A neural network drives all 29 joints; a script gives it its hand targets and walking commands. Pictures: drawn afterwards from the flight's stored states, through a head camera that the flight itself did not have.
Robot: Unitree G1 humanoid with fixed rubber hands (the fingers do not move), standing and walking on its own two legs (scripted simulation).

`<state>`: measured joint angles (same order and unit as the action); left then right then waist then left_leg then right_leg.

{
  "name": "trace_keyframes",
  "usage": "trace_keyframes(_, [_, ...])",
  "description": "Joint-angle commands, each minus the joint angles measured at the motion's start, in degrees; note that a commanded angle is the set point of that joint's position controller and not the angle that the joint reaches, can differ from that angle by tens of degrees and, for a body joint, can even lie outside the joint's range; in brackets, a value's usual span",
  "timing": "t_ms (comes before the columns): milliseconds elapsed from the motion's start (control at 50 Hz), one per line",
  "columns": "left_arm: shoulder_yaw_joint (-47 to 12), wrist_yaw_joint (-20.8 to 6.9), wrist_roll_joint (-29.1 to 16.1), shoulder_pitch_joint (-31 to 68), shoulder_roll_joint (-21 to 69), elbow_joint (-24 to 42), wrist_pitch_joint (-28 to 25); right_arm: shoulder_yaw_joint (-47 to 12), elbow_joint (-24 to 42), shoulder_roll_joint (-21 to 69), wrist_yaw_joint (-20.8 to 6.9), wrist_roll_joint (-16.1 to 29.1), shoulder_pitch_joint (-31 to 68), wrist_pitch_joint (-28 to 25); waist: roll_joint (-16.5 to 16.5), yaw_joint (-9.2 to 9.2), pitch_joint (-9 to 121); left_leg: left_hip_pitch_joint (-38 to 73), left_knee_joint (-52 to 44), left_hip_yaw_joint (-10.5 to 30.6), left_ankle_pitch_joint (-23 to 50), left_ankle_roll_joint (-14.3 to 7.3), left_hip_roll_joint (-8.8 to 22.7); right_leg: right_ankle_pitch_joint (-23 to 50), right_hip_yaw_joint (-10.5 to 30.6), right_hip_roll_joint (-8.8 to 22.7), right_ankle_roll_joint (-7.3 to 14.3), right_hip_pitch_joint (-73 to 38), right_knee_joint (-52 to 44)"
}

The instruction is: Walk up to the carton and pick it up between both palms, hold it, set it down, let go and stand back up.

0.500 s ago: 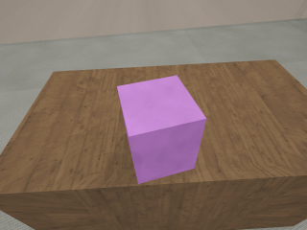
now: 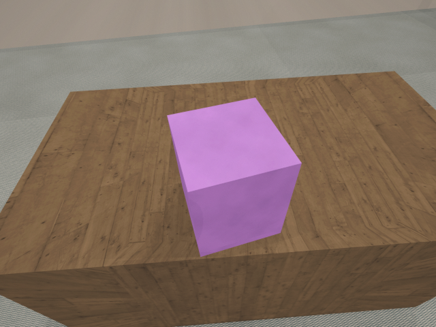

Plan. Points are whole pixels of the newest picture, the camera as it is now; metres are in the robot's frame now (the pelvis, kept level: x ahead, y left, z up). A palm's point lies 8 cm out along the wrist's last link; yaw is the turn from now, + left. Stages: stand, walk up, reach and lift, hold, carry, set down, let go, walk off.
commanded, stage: stand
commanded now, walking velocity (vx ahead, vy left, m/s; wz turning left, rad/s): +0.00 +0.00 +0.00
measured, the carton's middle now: (227, 178) +0.42 -0.02 +0.02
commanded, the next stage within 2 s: none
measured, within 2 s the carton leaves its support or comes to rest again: neither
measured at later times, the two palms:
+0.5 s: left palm out of the picture +0.00 +0.21 -0.15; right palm out of the picture -0.04 -0.21 -0.15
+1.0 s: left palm out of the picture +0.01 +0.20 -0.15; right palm out of the picture +0.00 -0.22 -0.15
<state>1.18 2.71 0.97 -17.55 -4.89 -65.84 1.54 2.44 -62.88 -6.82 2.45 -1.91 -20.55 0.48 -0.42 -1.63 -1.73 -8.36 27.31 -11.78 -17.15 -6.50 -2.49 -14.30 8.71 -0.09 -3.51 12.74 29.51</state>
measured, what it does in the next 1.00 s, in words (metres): stands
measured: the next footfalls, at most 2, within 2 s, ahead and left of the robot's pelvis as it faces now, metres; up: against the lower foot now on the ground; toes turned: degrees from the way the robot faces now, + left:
none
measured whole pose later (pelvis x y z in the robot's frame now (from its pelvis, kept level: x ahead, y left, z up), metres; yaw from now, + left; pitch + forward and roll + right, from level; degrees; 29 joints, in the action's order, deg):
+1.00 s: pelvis +0.02 +0.00 +0.00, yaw +0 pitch -2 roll +0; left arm 0.9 3.3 0.4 -14.5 -5.8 -66.6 1.7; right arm 2.1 -64.7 -7.7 2.4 -1.5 -16.5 0.3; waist -0.6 -1.3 -4.0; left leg -6.2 25.8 -12.0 -18.1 -5.8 -1.9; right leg -15.0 6.8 0.2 -3.1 10.8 27.9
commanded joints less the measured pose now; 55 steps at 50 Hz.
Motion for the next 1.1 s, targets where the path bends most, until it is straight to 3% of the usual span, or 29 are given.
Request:
trace_keyframes(0, [1.5,0.6,0.2,-4.1,-7.7,1.4,-0.9,1.3,1.4,-6.1,0.7,0.5,-4.5,-0.8,3.6,-0.42,-2.6,5.4,-10.9,11.7,5.7,0.6,12.3,7.3,-2.0,0.3,3.5,7.8,-2.1])
trace_keyframes(40, [0.5,1.1,0.1,-3.9,-3.4,2.0,-0.9,1.6,0.0,-6.7,0.7,-0.2,-4.7,-0.4,-3.5,0.94,-6.2,0.2,-12.3,13.4,6.3,-1.0,13.0,5.3,-2.1,1.2,3.2,8.0,-2.0])
trace_keyframes(80, [1.2,1.3,0.3,-2.0,-7.1,2.7,-0.5,2.7,1.5,-10.0,0.8,-0.3,-2.8,-0.4,3.6,-0.08,-4.8,0.0,-13.1,14.6,2.2,-0.5,14.3,5.8,-3.3,0.8,3.3,6.3,-1.7])
trace_keyframes(160, [0.4,1.0,0.3,0.8,-4.9,3.4,-0.5,1.5,-0.7,-4.8,1.5,0.7,-6.1,-0.3,4.3,-0.76,-5.8,0.3,-8.9,11.7,9.5,1.1,12.4,13.0,-1.4,2.2,3.8,6.3,-2.3])
trace_keyframes(180, [0.5,0.9,-0.7,-4.7,-4.4,2.1,-0.8,1.0,-1.3,-5.1,1.1,0.1,-5.1,-0.7,-1.2,1.37,-5.2,2.0,-9.7,12.5,13.4,1.0,13.1,7.5,-1.7,1.7,3.2,6.2,-2.5])
trace_keyframes(240, [1.0,1.0,0.1,0.1,-6.2,2.3,-0.8,2.4,-0.2,-8.9,0.6,0.0,-4.5,-0.5,1.3,-1.11,-4.9,2.2,-8.7,10.4,17.2,1.7,12.2,10.7,-2.2,1.5,4.1,6.3,-2.3])
trace_keyframes(280, [-0.1,0.8,0.1,-2.8,-2.7,1.9,-0.3,0.9,-2.5,-4.8,0.7,0.4,-5.5,0.2,-2.1,0.83,-7.4,-0.6,-10.5,9.7,10.2,1.1,11.2,11.3,-1.9,2.6,3.5,4.1,-2.9])
trace_keyframes(320, [0.3,0.6,-0.3,-2.3,-5.5,1.1,-0.2,1.9,-2.3,-7.4,0.5,-0.5,-6.2,0.2,5.2,0.28,-5.5,0.9,-12.1,11.8,4.1,1.3,10.1,8.1,-1.4,1.4,2.8,4.7,-3.8])
trace_keyframes(340, [-0.6,1.1,-0.1,0.9,-2.5,2.3,-0.6,2.8,-1.1,-10.1,0.8,0.3,-5.9,0.6,0.0,-1.21,-7.3,-3.3,-13.6,10.6,-5.0,1.1,10.6,7.2,-1.1,1.2,3.0,3.9,-3.2])
trace_keyframes(360, [-0.2,0.3,0.3,-0.6,-4.5,1.9,-0.3,2.1,-1.6,-7.5,0.8,-0.6,-4.3,0.6,0.4,0.05,-8.4,-0.9,-13.8,14.1,-6.4,-0.3,13.2,4.6,-3.2,1.6,2.7,6.6,-1.8])
trace_keyframes(420, [0.5,0.2,-0.5,1.6,-4.5,2.4,-0.1,1.4,-0.9,-6.8,0.7,0.8,-5.8,0.1,3.2,-0.74,-10.0,-1.7,-15.1,15.1,6.3,3.9,13.9,2.9,-4.2,1.2,2.6,8.4,-2.0])
trace_keyframes(440, [0.8,0.5,0.2,-0.9,-5.3,0.9,0.1,1.3,-1.7,-7.8,0.9,0.3,-5.6,0.0,-2.3,-0.30,-8.0,1.9,-13.9,14.1,6.3,3.8,14.4,3.3,-3.6,2.0,2.5,8.5,-2.7])
trace_keyframes(460, [0.0,0.2,-0.1,0.3,-2.9,1.6,-0.1,1.2,-1.7,-5.9,0.9,0.8,-7.2,-0.1,0.9,-2.30,-6.4,4.6,-12.6,13.8,10.7,4.1,14.9,3.9,-4.1,1.5,2.0,9.1,-0.8])
trace_keyframes(500, [1.1,0.6,0.2,1.2,-6.1,2.9,-0.5,-0.2,-2.4,-2.6,0.9,0.0,-4.6,0.2,1.8,-0.15,-5.7,2.2,-12.8,13.0,17.5,-0.4,15.5,3.2,-4.1,2.0,2.4,6.1,1.0])
trace_keyframes(520, [1.3,0.8,-0.4,-1.6,-5.2,2.0,-0.3,-0.1,-2.5,-3.8,1.3,-0.2,-6.3,0.2,-1.2,0.14,-6.1,3.3,-11.6,12.5,21.4,1.4,14.9,1.5,-3.7,2.5,2.3,7.4,-0.7])
trace_keyframes(560, [0.7,0.5,-0.3,-2.3,-4.7,2.2,-0.3,1.7,-0.5,-9.1,0.6,-0.3,-1.5,-0.1,0.4,2.45,-5.1,1.3,-11.5,11.3,11.2,-0.5,13.1,4.9,-3.7,1.9,3.7,4.6,-0.5])
trace_keyframes(580, [0.2,0.3,0.3,-0.5,-5.1,2.2,-0.4,1.9,-1.2,-8.5,0.9,0.6,-3.9,0.0,3.0,-0.67,-3.9,0.5,-12.1,12.2,4.9,-0.2,13.6,6.4,-4.2,2.1,3.0,2.9,-1.0])
trace_keyframes(600, [-0.4,0.8,0.0,-0.7,-2.9,1.7,-0.5,2.3,-0.4,-10.5,0.6,-0.3,-1.5,0.0,1.5,0.29,-3.7,-2.1,-12.9,12.8,-1.7,-1.1,13.9,6.3,-3.0,2.3,3.1,1.1,-1.8])
trace_keyframes(640, [0.0,0.3,0.0,1.1,-3.5,1.8,-0.8,1.3,-0.3,-7.0,0.4,0.9,-2.0,0.0,5.1,-0.43,-7.3,0.1,-10.6,9.6,5.2,1.5,11.1,11.6,-2.8,2.3,3.7,5.3,-3.4])
trace_keyframes(660, [-0.4,0.5,-0.2,1.0,-1.2,2.3,-0.8,1.0,-2.5,-4.7,1.0,1.0,-6.1,0.3,-1.5,-1.28,-6.5,2.3,-10.7,11.1,10.2,3.0,12.0,7.4,-2.8,2.0,3.2,6.9,-2.2])
trace_keyframes(680, [0.3,0.3,-0.3,2.5,-3.1,3.3,-0.8,1.1,-3.4,-5.1,0.8,1.1,-8.2,0.7,-1.3,-1.67,-7.7,4.1,-10.4,11.8,17.7,4.9,13.5,5.6,-5.9,1.6,2.2,9.2,-0.9])
trace_keyframes(760, [-0.3,0.9,0.4,-1.0,-3.4,2.0,-0.8,1.1,-1.6,-5.5,0.7,-0.6,-3.4,-0.1,1.7,1.03,-4.0,0.6,-9.7,11.7,8.8,0.1,13.7,9.4,-2.7,2.8,3.4,2.8,-2.2])
trace_keyframes(800, [1.5,0.8,0.3,-2.0,-8.9,1.4,-0.7,1.0,-1.2,-5.5,0.8,0.1,-2.8,0.2,6.8,1.09,-4.6,2.5,-7.3,8.4,16.3,0.8,10.9,16.3,-3.6,2.1,2.9,3.1,-3.6])
trace_keyframes(820, [1.1,1.1,-0.7,-2.4,-4.4,1.2,-0.8,0.9,-0.7,-6.5,0.7,0.5,-1.4,-0.2,-0.8,1.39,-4.6,1.6,-8.4,8.9,12.1,1.0,10.6,15.5,-1.2,2.9,3.4,1.4,-3.9])
trace_keyframes(920, [0.0,0.7,-0.6,-1.8,-4.7,-0.1,-0.6,1.2,-1.3,-7.3,0.2,0.4,-3.4,-0.5,1.4,0.11,-6.2,3.2,-9.4,9.2,11.6,2.9,11.0,11.4,-1.3,3.5,4.5,5.5,-4.5])
trace_keyframes(1000, [0.2,0.4,0.2,-2.2,-5.2,-0.3,-0.6,-0.5,-1.9,-3.5,0.7,1.1,-6.5,-1.0,3.8,-0.81,-1.8,6.9,-8.6,9.8,15.9,1.5,13.7,10.7,-2.7,2.6,3.1,3.8,-4.0])
trace_keyframes(1020, [0.1,0.4,-0.6,-2.5,-5.2,-0.3,-0.7,-0.1,-1.6,-7.0,0.7,0.3,-3.6,-0.8,3.4,0.91,-4.5,4.1,-9.9,11.2,15.4,2.0,11.9,9.9,-2.9,1.9,3.5,3.9,-4.3])
trace_keyframes(1040, [0.1,0.7,0.0,-1.4,-5.7,0.1,-0.6,0.8,-1.1,-9.0,0.9,0.3,-1.2,-0.5,-1.3,0.76,-4.5,3.8,-9.8,9.4,11.3,0.8,11.4,10.6,-3.3,2.2,3.7,3.7,-3.7])
trace_keyframes(1080, [0.2,0.3,-0.3,-0.4,-4.5,0.6,-0.6,0.8,-0.7,-8.6,0.5,0.4,-1.1,-0.3,2.4,0.85,-3.0,5.2,-11.1,11.1,12.6,0.2,13.5,8.4,-5.0,1.5,3.4,4.5,-2.6])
